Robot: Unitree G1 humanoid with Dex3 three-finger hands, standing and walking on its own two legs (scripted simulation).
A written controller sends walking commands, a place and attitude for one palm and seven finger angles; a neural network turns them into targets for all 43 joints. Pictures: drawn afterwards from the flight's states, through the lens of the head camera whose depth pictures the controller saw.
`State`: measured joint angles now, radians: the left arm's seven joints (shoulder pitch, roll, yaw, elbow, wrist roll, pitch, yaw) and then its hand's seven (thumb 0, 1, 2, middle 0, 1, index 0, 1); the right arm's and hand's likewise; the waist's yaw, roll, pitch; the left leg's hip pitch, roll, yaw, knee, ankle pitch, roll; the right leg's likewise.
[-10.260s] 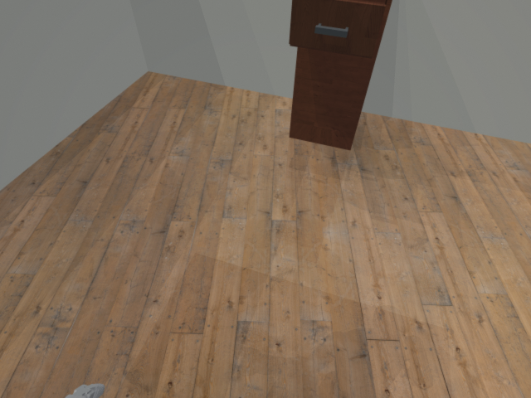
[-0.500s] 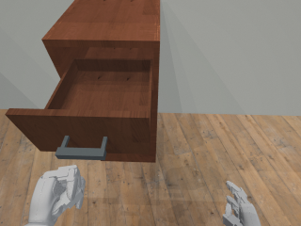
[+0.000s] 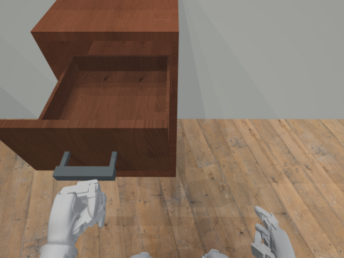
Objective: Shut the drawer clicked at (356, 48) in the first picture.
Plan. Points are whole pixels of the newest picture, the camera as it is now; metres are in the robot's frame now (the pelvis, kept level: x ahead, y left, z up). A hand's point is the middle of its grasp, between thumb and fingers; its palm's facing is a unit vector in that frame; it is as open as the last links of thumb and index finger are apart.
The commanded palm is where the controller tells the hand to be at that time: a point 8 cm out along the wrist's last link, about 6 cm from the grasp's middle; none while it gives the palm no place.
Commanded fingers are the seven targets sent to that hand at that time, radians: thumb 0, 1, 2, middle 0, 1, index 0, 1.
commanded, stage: bring the fist close to the handle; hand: left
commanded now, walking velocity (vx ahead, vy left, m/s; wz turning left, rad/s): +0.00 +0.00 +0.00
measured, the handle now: (88, 164) +0.30 +0.20 +0.07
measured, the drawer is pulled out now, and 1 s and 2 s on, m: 0.30 0.26 0.13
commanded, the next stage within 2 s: push the drawer shut in 0.18 s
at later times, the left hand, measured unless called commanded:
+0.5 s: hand (105, 203) +0.22 +0.14 +0.07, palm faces +0.05 -1.00 -0.06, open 3.3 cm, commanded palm +0.20 +0.21 +0.07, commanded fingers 0.00 0.90 0.90 -1.40 -1.60 -1.40 -1.60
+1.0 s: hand (104, 185) +0.26 +0.16 +0.07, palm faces +0.03 -1.00 -0.06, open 3.0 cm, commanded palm +0.25 +0.21 +0.07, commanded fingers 0.00 0.90 0.90 -1.40 -1.60 -1.40 -1.60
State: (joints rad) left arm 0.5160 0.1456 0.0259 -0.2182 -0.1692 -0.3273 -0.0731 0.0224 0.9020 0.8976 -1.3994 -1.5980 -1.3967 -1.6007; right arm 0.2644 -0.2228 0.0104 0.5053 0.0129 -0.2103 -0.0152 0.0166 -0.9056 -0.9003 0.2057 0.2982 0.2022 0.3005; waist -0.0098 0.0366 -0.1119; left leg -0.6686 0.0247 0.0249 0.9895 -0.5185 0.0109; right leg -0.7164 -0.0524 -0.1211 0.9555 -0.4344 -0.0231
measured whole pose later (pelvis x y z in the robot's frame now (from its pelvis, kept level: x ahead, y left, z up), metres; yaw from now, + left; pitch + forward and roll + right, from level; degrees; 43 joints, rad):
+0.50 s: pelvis +0.00 -0.01 +0.00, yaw +1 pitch +12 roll -1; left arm 0.45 0.17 0.05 -0.17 -0.18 -0.34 -0.09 0.02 0.90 0.90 -1.40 -1.60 -1.40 -1.60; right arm 0.25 -0.24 0.01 0.50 0.02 -0.19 -0.03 0.02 -0.91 -0.90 0.21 0.30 0.20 0.30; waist -0.01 0.04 -0.11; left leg -0.69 0.03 0.01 1.01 -0.52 -0.01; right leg -0.74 -0.05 -0.14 0.98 -0.45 -0.04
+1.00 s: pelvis -0.02 -0.01 +0.00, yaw +1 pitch +10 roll +0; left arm 0.13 0.20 0.09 0.12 -0.20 -0.33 -0.12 -0.01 0.77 0.93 -1.40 -1.60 -1.40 -1.60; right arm 0.22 -0.25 0.03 0.59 0.03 -0.21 -0.04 0.02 -0.91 -0.90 0.20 0.30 0.20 0.30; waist -0.01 0.04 -0.08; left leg -0.67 0.02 0.00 0.96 -0.47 0.00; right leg -0.71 -0.06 -0.14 0.93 -0.40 -0.04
